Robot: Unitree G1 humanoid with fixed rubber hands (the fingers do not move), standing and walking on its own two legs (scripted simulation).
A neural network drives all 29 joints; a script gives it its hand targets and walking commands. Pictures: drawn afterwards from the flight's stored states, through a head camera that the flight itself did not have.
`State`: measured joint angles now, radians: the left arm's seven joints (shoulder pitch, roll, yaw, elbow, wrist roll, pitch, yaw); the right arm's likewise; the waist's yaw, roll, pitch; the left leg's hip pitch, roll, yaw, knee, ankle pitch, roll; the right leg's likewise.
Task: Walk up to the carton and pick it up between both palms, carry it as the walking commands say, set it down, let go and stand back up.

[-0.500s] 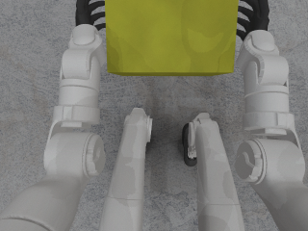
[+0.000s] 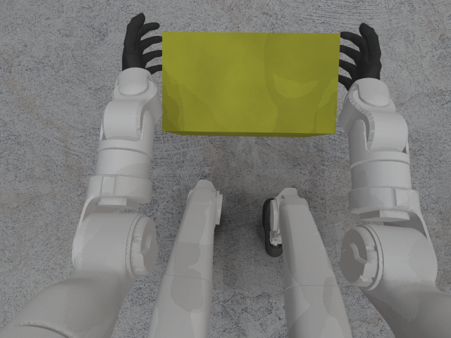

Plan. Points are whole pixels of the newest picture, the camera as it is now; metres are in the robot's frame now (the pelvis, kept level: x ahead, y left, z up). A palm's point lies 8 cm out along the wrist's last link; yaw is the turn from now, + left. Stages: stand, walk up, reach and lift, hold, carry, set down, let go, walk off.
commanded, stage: reach and lift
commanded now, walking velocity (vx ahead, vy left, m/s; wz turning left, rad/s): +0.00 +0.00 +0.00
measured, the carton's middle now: (246, 93) +0.48 +0.02 -0.12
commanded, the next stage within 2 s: none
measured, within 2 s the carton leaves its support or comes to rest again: neither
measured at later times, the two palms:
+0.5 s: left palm (116, 60) +0.45 +0.19 +0.05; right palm (395, 70) +0.46 -0.15 +0.04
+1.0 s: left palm out of the picture +0.44 +0.19 +0.17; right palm out of the picture +0.45 -0.16 +0.16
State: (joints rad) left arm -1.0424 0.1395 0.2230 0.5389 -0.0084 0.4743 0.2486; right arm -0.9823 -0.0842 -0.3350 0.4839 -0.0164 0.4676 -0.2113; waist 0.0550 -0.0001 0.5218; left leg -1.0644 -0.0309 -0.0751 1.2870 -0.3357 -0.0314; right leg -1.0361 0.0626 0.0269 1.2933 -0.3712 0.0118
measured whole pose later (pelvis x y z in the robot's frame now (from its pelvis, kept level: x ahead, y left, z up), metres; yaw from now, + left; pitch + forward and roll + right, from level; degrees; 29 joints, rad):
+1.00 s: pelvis +0.10 +0.01 +0.12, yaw +0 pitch +2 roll -1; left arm -0.60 -0.05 0.38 0.67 0.23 0.53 0.04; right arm -0.57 0.02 -0.42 0.70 -0.24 0.50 -0.04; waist 0.05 0.00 -0.08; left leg -0.47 -0.02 -0.06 0.67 -0.24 0.00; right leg -0.44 0.04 0.07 0.65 -0.26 0.00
